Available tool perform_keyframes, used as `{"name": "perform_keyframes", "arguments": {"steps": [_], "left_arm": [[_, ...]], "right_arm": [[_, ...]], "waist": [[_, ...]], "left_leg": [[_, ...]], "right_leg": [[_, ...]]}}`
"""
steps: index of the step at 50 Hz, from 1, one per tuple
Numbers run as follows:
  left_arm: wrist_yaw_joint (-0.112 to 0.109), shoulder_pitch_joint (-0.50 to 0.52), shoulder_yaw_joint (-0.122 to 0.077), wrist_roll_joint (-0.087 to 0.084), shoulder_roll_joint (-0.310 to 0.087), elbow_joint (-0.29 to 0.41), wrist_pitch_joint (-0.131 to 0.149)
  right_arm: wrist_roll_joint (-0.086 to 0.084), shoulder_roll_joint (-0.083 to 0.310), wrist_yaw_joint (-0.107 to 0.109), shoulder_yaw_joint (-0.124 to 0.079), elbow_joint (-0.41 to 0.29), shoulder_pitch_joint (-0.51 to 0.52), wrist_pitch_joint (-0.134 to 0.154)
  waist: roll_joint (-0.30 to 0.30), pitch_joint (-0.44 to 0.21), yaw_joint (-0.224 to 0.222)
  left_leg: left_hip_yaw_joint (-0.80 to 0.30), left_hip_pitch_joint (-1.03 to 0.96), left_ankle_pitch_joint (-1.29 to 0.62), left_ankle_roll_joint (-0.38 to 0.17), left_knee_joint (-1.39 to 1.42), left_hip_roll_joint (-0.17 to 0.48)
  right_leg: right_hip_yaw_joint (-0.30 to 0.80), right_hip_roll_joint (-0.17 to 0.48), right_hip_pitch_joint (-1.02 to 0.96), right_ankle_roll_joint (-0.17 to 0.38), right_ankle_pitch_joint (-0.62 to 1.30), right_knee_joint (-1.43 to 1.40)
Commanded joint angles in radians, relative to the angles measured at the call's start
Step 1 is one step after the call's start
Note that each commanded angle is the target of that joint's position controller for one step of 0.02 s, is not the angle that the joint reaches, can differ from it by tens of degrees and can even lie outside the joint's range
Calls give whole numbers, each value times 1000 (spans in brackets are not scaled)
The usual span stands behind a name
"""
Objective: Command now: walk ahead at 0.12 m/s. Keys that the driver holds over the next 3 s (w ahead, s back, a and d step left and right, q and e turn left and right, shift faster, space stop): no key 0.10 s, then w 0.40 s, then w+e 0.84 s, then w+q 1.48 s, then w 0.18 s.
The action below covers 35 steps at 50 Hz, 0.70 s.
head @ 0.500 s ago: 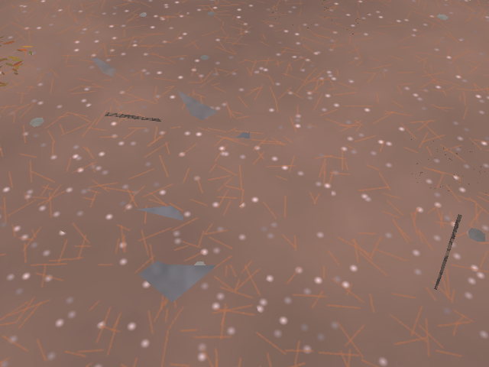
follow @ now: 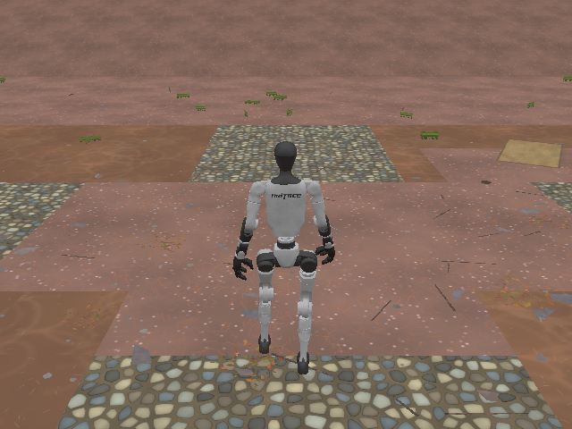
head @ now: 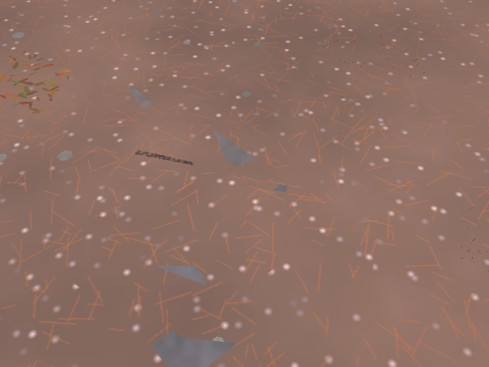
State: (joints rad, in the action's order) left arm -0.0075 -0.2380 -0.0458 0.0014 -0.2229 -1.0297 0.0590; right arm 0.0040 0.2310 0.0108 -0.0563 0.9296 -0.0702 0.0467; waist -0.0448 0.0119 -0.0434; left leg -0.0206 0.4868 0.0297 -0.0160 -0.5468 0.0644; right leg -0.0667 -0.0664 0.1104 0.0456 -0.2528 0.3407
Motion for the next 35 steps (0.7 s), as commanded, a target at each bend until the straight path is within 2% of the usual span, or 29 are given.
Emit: {"name": "perform_keyframes", "arguments": {"steps": [1,2,3,4,5,7,8,9,10,12,13,14,15,16,18,20,21,22,23,24,25,26,27,28,29,30,32,35], "left_arm": [[-9,-13,-19,-6,-128,25,0],[-8,-87,-14,17,-105,21,7],[-11,-182,2,17,-39,-11,5],[-16,-136,1,9,-60,-9,-9],[-22,-87,-3,-1,-76,6,-28],[-27,-48,-9,-2,-109,12,-62],[-26,-43,-11,-4,-115,11,-68],[-25,-42,-10,-4,-109,9,-65],[-24,-55,-8,-3,-99,1,-57],[-21,-89,-11,0,-102,-24,-35],[-20,-106,-17,-2,-119,-33,-23],[-19,-134,-26,-9,-148,-45,-13],[-18,-137,-39,-16,-191,-44,-5],[-19,-130,-43,-18,-196,-40,4],[-17,-176,-38,-19,-161,-52,17],[-13,-188,-38,-23,-163,-51,15],[-11,-138,-39,-24,-173,-34,9],[-9,-63,-40,-26,-188,-10,3],[-6,-40,-43,-25,-192,3,3],[-4,-11,-38,-16,-176,24,8],[-7,-54,-9,-9,-68,54,28],[-2,-9,-21,-26,-107,55,45],[5,12,-30,-56,-128,64,53],[5,21,-31,-64,-121,62,52],[-1,13,-38,-57,-111,55,44],[-5,-11,-46,-49,-110,45,29],[-4,-33,-46,-44,-76,39,5],[-1,40,-49,-33,-68,78,-6]], "right_arm": [[15,142,3,-36,-8,-89,13],[22,202,9,-46,-9,-101,12],[21,151,11,-31,5,-108,1],[10,87,7,-15,14,-112,-9],[8,76,4,-9,16,-81,-17],[-10,138,4,-27,-4,-25,-33],[-14,164,8,-35,-14,-8,-38],[-13,166,11,-38,-15,-3,-37],[-13,155,12,-38,-17,1,-30],[-22,122,11,-35,-27,24,-14],[-26,100,8,-32,-36,42,-2],[-26,75,3,-27,-46,62,13],[-23,72,-2,-26,-54,83,30],[-18,81,-9,-27,-60,97,44],[-22,63,-25,-23,-66,117,61],[-36,54,-44,-19,-78,139,65],[-44,59,-50,-22,-67,100,65],[-44,69,-52,-33,-28,-14,61],[-35,106,-51,-54,21,-149,52],[-27,186,-39,-82,54,-311,40],[-15,262,-33,-87,62,-402,38],[-16,198,-29,-60,57,-348,44],[-16,146,-23,-41,39,-260,49],[-13,106,-26,-27,27,-204,54],[-7,90,-31,-20,22,-168,60],[0,72,-31,-12,23,-149,63],[11,83,-24,-13,34,-167,62],[20,127,-3,-23,46,-194,61]], "waist": [[58,-88,66],[-24,-147,12],[-137,-213,-17],[-130,-209,12],[-125,-186,3],[-94,-125,3],[-95,-83,5],[-103,-50,4],[-99,-32,-4],[-27,-22,-16],[40,-21,-21],[137,-12,-23],[217,34,-23],[222,68,-21],[218,82,-29],[203,98,-22],[200,81,17],[207,32,89],[188,-37,145],[62,-109,212],[-208,-210,199],[-138,-166,184],[-80,-52,146],[-22,-2,116],[-5,38,90],[-23,45,64],[-34,52,46],[-4,72,47]], "left_leg": [[-19,-271,-304,-45,141,11],[-94,-430,-608,-91,68,104],[-186,-540,-634,-199,44,193],[-232,-497,-505,-231,78,211],[-246,-437,-319,-214,115,198],[-228,-298,279,-149,194,138],[-220,-254,516,-131,240,119],[-233,-217,612,-124,271,116],[-236,-193,606,-122,277,112],[-157,-164,466,-104,205,64],[-76,-136,367,-85,118,14],[23,-77,265,-60,-17,-57],[88,52,208,-42,-110,-98],[97,147,207,-45,-142,-80],[88,260,372,-61,-214,-49],[96,269,435,-77,-182,-32],[121,129,353,-86,-90,-52],[152,-136,203,-97,20,-98],[137,-399,90,-108,13,-122],[-70,-627,154,-163,64,20],[-572,-791,237,-310,260,298],[-658,-734,264,-320,309,348],[-512,-635,267,-285,308,327],[-380,-543,266,-241,336,278],[-286,-469,235,-207,365,240],[-200,-416,191,-176,386,205],[-99,-365,116,-162,416,185],[-18,-372,42,-167,447,191]], "right_leg": [[95,193,41,60,462,104],[64,124,128,16,257,182],[42,86,224,-33,-22,240],[49,80,223,-54,-158,264],[59,88,217,-56,-158,235],[28,77,188,-27,-153,180],[15,71,209,-9,-197,191],[12,68,200,7,-212,193],[21,75,176,26,-196,175],[63,111,116,65,-171,95],[114,153,81,86,-182,37],[213,213,27,113,-183,-32],[328,296,-53,142,-91,-75],[369,357,-119,162,46,-57],[378,410,-230,179,310,-5],[341,413,-255,164,426,20],[280,374,-181,135,506,38],[198,313,-48,98,596,88],[137,253,86,68,660,201],[53,178,280,17,544,454],[42,38,506,-33,-97,828],[175,62,604,-15,-286,978],[189,115,658,12,-231,1005],[173,162,640,29,-147,958],[164,188,615,32,-86,895],[166,206,562,33,-48,850],[161,205,533,23,2,802],[172,200,619,-6,114,695]]}}
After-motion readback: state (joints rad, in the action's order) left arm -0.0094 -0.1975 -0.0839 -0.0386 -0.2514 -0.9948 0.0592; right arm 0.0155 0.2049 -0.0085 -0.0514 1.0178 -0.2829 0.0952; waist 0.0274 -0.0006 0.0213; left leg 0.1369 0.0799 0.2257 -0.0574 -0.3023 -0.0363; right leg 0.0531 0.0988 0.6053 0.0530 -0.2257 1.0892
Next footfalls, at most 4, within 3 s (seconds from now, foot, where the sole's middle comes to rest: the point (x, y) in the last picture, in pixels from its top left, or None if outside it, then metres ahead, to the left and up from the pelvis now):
0.02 left None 0.22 0.13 -0.78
1.00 right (325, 365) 0.51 -0.15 -0.78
1.52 left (297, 251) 0.85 -0.09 -0.78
2.00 right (381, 210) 1.03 -0.38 -0.78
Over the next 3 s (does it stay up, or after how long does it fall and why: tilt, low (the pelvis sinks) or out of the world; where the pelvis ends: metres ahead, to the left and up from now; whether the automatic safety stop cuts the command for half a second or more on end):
stays up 1.45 -0.20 -0.02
